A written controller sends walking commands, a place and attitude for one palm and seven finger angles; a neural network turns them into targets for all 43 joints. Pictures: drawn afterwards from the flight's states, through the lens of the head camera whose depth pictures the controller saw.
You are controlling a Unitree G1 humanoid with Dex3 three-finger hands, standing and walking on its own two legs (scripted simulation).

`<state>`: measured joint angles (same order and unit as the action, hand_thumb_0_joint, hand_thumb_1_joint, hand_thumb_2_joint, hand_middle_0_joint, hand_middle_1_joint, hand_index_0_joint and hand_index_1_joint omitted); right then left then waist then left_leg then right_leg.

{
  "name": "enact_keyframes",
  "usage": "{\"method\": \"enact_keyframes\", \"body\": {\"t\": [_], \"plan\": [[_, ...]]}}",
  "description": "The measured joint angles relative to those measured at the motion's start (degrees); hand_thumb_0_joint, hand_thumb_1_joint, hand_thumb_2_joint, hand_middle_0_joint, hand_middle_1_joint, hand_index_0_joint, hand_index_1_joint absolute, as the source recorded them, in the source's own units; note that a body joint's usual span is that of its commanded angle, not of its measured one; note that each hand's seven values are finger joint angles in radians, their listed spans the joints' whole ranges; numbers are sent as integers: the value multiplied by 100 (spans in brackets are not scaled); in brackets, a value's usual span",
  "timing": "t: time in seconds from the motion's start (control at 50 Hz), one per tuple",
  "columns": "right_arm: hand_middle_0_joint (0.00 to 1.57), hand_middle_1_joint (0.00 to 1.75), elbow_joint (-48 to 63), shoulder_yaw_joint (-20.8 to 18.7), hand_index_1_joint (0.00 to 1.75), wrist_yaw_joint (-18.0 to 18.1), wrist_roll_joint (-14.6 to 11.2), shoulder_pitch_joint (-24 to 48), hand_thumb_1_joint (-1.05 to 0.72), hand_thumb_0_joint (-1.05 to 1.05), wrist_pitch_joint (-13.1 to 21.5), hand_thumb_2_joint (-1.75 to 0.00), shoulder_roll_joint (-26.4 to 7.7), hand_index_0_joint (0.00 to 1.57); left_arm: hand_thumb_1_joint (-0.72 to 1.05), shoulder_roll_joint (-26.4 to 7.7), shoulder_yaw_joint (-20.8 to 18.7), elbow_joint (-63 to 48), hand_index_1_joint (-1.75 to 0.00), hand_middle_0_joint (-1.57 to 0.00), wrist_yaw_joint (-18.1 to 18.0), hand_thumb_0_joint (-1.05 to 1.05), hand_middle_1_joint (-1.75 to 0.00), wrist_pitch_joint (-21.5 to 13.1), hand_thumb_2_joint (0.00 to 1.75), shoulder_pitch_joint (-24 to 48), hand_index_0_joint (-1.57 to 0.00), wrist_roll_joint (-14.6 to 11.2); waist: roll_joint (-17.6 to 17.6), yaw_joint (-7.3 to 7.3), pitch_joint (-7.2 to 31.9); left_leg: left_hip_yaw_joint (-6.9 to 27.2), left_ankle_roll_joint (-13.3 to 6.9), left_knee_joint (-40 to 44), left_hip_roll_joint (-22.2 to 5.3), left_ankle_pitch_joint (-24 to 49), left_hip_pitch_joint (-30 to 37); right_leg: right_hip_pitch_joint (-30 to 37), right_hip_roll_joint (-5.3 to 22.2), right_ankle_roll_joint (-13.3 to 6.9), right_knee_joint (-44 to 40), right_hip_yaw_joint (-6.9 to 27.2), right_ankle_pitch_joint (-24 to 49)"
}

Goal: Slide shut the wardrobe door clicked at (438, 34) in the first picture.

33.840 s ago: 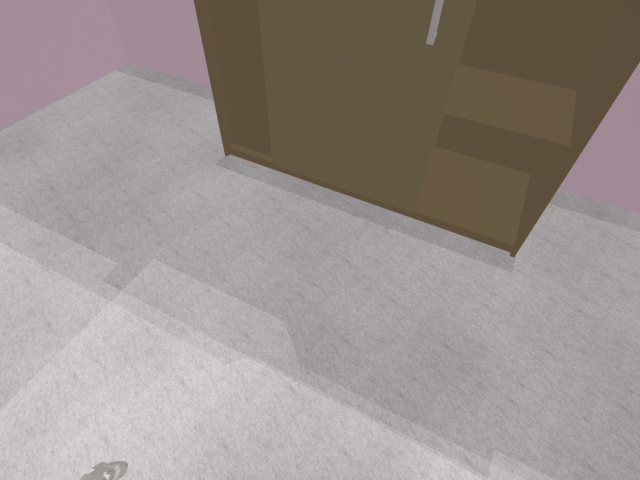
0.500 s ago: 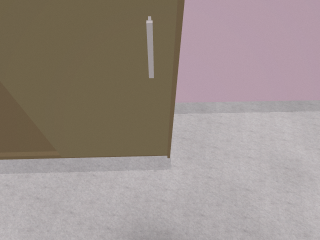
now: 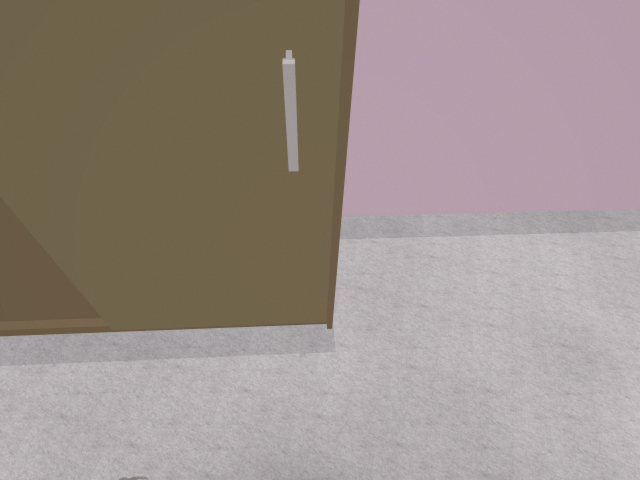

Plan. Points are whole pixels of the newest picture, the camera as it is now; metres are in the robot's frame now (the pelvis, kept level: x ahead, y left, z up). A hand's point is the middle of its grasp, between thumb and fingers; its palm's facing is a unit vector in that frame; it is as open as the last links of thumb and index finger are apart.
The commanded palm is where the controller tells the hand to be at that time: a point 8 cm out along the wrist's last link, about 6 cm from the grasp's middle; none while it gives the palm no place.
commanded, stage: look to check the result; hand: left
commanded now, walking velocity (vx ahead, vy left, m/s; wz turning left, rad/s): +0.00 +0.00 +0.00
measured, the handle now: (291, 114) +0.68 +0.09 +0.09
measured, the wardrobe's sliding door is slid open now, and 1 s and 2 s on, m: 0.00 0.00 0.00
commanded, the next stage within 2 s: stand and wait in 0.48 s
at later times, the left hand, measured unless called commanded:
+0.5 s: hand out of the picture +0.10 +0.23 -0.16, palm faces -0.03 -0.94 -0.33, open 7.4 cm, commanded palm none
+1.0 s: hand out of the picture +0.11 +0.21 -0.16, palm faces -0.04 -0.95 -0.32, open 7.4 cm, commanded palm none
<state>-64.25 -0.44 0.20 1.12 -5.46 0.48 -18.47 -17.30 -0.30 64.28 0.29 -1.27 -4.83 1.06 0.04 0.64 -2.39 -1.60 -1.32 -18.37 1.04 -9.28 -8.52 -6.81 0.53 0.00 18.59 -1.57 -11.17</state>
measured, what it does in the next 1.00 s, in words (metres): stands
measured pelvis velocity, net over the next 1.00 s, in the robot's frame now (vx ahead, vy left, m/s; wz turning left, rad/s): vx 0.03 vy -0.02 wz -0.01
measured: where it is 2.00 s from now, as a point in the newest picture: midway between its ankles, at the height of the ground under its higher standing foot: outside the picture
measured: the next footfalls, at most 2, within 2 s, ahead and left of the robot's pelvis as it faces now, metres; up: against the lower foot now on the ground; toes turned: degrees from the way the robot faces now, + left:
none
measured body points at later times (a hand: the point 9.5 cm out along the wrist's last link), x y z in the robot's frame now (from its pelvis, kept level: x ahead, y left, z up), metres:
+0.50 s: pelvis +0.02 -0.01 +0.00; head +0.04 -0.02 +0.45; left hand +0.10 +0.28 -0.13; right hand +0.11 -0.30 -0.14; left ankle +0.01 +0.10 -0.75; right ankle -0.01 -0.12 -0.75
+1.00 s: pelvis +0.03 -0.02 +0.00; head +0.04 -0.03 +0.45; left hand +0.11 +0.26 -0.14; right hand +0.09 -0.32 -0.14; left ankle +0.01 +0.10 -0.75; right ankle -0.01 -0.12 -0.75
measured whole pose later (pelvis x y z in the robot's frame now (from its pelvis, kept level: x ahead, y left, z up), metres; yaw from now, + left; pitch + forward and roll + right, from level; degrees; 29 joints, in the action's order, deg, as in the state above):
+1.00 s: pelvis +0.03 -0.02 +0.00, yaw -1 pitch -1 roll +0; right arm -64.7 0.0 0.7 1.0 -6.1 -0.1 -18.5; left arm -17.9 -0.3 64.7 -0.2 -1.3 -5.7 0.7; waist -0.2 0.7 -2.7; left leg -1.4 0.9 -16.5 -1.2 -10.8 -4.8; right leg -2.8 -1.7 -2.0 15.6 -1.6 -12.0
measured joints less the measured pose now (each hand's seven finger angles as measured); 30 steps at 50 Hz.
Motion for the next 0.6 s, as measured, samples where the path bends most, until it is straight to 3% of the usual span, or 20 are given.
{"method": "enact_keyframes", "body": {"t": [0.26,0.6], "plan": [[20,30,-15,42,30,-1,-13,71,-90,0,-36,-90,-135,20,91,-222,4,98,-30,-20,-5,1,-30,16,89,-66,-20,-21,-25,-34,-35,46,69,137,-52,-40,175,207,-58,-60,-187,-41,-25],[20,30,-9,72,30,22,-16,48,-90,0,-43,-90,0,20,91,-77,19,57,-30,-20,-31,1,-30,-6,89,-64,-20,-27,-47,-31,-9,58,150,188,-123,-120,303,336,-132,-135,-249,-48,-100]]}}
